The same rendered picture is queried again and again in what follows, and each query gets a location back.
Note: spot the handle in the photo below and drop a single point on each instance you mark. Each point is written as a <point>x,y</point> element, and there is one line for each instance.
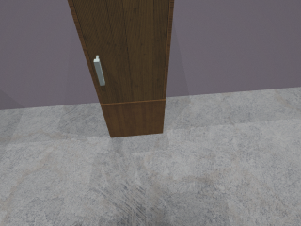
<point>99,71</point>

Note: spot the cupboard door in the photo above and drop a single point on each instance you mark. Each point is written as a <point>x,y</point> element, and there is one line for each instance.
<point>130,38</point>

